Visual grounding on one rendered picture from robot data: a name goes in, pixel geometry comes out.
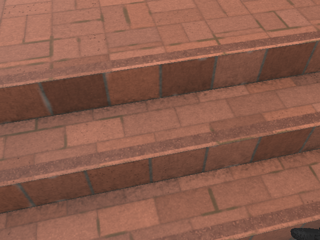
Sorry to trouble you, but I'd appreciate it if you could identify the robot right hand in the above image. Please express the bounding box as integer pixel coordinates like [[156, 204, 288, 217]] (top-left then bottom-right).
[[290, 227, 320, 240]]

